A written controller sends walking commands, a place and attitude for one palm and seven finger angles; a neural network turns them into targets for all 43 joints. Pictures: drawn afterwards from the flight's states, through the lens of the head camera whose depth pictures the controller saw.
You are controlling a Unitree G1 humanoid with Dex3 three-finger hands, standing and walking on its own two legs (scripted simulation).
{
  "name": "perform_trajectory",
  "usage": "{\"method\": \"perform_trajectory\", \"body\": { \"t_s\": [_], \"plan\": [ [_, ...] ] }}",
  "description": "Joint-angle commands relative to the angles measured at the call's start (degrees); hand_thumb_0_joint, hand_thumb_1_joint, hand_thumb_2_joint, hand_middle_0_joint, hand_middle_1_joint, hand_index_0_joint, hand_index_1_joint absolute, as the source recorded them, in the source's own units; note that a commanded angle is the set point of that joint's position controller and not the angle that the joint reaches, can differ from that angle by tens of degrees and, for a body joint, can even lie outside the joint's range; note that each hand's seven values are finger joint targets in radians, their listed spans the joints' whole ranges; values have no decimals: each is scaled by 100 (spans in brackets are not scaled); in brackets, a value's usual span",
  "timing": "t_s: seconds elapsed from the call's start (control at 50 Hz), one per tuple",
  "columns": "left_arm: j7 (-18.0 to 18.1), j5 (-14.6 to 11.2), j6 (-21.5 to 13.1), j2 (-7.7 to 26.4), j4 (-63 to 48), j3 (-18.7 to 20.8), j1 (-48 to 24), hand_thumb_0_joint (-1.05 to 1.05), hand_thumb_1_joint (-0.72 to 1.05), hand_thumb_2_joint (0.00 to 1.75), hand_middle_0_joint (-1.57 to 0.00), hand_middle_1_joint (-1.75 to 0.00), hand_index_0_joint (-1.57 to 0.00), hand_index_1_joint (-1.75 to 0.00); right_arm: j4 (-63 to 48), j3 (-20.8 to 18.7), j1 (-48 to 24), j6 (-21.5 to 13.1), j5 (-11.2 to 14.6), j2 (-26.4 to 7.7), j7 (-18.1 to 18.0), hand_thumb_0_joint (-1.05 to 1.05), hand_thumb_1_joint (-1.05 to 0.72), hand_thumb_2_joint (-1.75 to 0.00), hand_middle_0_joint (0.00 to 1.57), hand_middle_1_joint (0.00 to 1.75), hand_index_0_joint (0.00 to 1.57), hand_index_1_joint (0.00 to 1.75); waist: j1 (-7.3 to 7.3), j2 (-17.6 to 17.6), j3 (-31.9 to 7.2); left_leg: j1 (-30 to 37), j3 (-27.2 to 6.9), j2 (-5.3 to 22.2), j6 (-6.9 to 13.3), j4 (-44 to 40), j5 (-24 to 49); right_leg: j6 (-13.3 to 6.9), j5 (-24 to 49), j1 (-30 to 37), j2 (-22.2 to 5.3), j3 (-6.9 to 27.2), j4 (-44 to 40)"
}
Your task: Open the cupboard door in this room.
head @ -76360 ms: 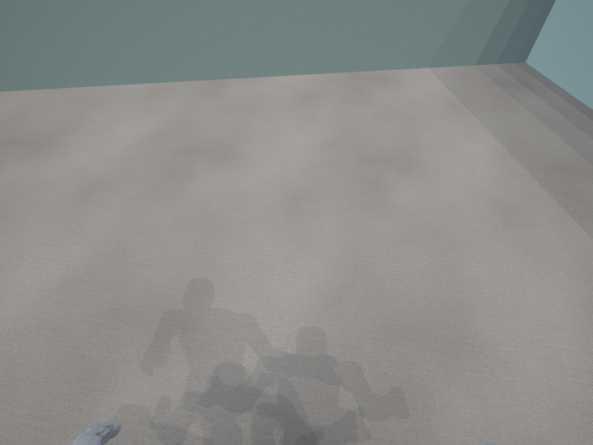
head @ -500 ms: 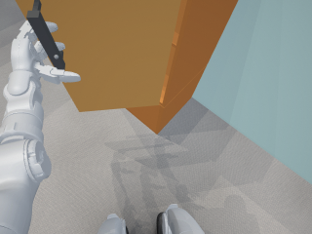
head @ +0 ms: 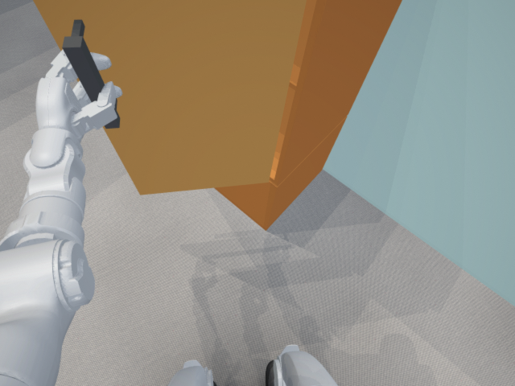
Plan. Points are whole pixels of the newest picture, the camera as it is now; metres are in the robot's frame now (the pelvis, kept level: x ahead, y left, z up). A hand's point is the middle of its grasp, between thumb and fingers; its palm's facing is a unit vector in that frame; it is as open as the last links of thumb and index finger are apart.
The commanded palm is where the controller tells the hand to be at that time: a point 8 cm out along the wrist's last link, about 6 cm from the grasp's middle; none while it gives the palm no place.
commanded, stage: close the thumb around the handle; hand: left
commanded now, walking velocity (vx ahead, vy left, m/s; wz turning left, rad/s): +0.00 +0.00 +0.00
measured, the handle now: (96, 78) +0.57 +0.20 +0.10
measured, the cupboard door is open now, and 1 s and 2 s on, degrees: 50 82 95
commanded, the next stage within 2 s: pull the door open along its arc in 0.08 s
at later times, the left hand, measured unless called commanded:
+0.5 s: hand (112, 124) +0.48 +0.17 +0.10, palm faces +0.03 -1.00 -0.01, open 6.1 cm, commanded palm +0.43 +0.21 +0.09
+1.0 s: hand (173, 190) +0.37 +0.08 +0.10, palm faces +0.44 -0.90 +0.02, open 6.3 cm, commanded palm +0.31 +0.13 +0.09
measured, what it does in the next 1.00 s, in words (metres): stands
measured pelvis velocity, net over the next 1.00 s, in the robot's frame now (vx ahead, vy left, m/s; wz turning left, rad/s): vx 0.00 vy -0.02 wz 0.02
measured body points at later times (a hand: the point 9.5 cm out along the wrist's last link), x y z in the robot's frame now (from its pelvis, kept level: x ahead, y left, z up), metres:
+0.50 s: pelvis +0.01 +0.00 +0.01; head +0.10 +0.00 +0.45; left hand +0.47 +0.22 +0.10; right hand +0.01 -0.27 -0.11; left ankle -0.01 +0.10 -0.69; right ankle +0.02 -0.12 -0.69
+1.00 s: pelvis +0.00 -0.02 +0.02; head +0.04 -0.03 +0.47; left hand +0.34 +0.13 +0.10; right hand +0.17 -0.24 -0.08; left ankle -0.01 +0.10 -0.69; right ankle +0.02 -0.12 -0.69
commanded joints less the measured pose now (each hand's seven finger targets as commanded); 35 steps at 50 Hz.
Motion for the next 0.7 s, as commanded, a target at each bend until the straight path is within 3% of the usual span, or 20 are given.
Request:
{"method": "perform_trajectory", "body": {
  "t_s": [0.0,0.04,0.06,0.1,0.16,0.18,0.26,0.36,0.4,0.48,0.58,0.6,0.62,0.64,0.68],
  "plan": [
    [28,-21,-421,1199,-1202,-3,-2558,0,90,90,-40,-135,-40,-135,-225,-418,1004,-67,8,-1019,-40,0,-90,-90,20,30,20,30,-91,611,-2518,1826,-501,-143,-47,-503,2469,-24,1843,980,241,209,-370],
    [59,-20,-439,1322,-1159,115,-2551,0,90,90,-40,-135,-40,-135,-204,-410,1026,-56,-1,-1026,-50,0,-90,-90,20,30,20,30,-57,573,-2620,1860,-535,-136,-60,-481,2652,-25,1930,1007,234,197,-321],
    [71,-22,-408,1223,-1081,31,-2615,0,90,90,-40,-135,-40,-135,-204,-403,1004,-61,5,-1019,-45,0,-90,-90,20,30,20,30,-141,472,-2459,1756,-494,-139,-40,-483,2486,-2,1873,963,239,203,-358],
    [86,27,-369,1401,-988,124,-2675,0,90,90,-40,-135,-40,-135,-209,-394,996,-64,5,-1043,-57,0,-90,-90,20,30,20,30,-143,325,-2344,1465,-461,-166,-2,-501,2152,4,1748,1092,232,251,-390],
    [62,53,-410,1560,-1144,224,-2679,0,90,90,-40,-135,-40,-135,-232,-397,1010,-66,3,-1045,-80,0,-90,-90,20,30,20,30,-83,512,-2664,1625,-471,-174,-15,-473,2423,-8,1965,1197,215,263,-331],
    [33,19,-404,1284,-1195,38,-2620,0,90,90,-40,-135,-40,-135,-259,-397,979,-71,8,-1005,-64,0,-90,-90,20,30,20,30,-79,562,-2693,1682,-454,-181,-26,-479,2428,-7,1965,1194,220,255,-343],
    [-22,-103,-450,1257,-1420,132,-2124,0,90,90,-40,-135,-40,-135,-331,-413,940,-62,17,-1005,-33,0,-90,-90,20,30,20,30,100,600,-2914,1868,-427,-166,-51,-493,2785,-22,2243,1411,238,239,-331],
    [-82,-291,-383,980,-1801,86,-1142,0,90,90,-40,-135,-40,-135,-533,-449,763,-35,87,-967,1,0,-90,-90,20,30,20,30,296,216,-2759,1606,-280,-197,-11,-653,2638,-22,2474,1934,250,257,-427],
    [-65,-362,-377,894,-2314,69,-791,0,90,90,-40,-135,-40,-135,-633,-477,647,-38,114,-931,12,0,-90,-90,20,30,20,30,411,343,-2858,1683,-209,-203,-7,-728,2715,-34,2650,2164,238,278,-454],
    [-22,-545,-266,319,-2898,-218,413,0,90,90,-40,-135,-40,-135,-793,-508,410,-50,202,-854,68,0,-90,-90,20,30,20,30,575,118,-2487,1743,-148,-174,-8,-890,2883,-44,2729,2279,233,225,-555],
    [150,-682,-147,-274,-4062,-529,1871,0,90,90,-40,-135,-40,-135,-1008,-528,45,-157,281,-735,121,0,-90,-90,20,30,20,30,804,85,-2225,1848,-38,-181,-12,-1095,2993,-52,2916,2623,180,225,-654],
    [979,-1050,-89,-398,-4465,235,1808,0,90,90,-40,-135,-40,-135,-1037,-525,-191,-215,247,-594,133,0,-90,-90,20,30,20,30,1184,-207,-1991,1538,-40,-221,-94,-1194,2677,-29,2615,2637,202,96,-766],
    [1401,-885,-43,-712,-4529,-115,2129,0,90,90,-40,-135,-40,-135,-1029,-501,-292,-286,216,-600,156,0,-90,-90,20,30,20,30,1087,-227,-1765,1534,-46,-227,-116,-1271,2392,-24,2350,2605,206,81,-797],
    [1674,-815,-4,-896,-4625,-177,2303,0,90,90,-40,-135,-40,-135,-1028,-500,-372,-323,222,-589,180,0,-90,-90,20,30,20,30,1033,-192,-1580,1523,-57,-232,-145,-1322,2224,-24,2172,2498,184,67,-827],
    [2151,-599,38,-1136,-4878,-303,2549,0,90,90,-40,-135,-40,-135,-999,-501,-435,-361,141,-542,207,0,-90,-90,20,30,20,30,1043,-307,-1579,1565,-31,-244,-151,-1327,2235,-31,2193,2582,139,63,-805]
  ]
}}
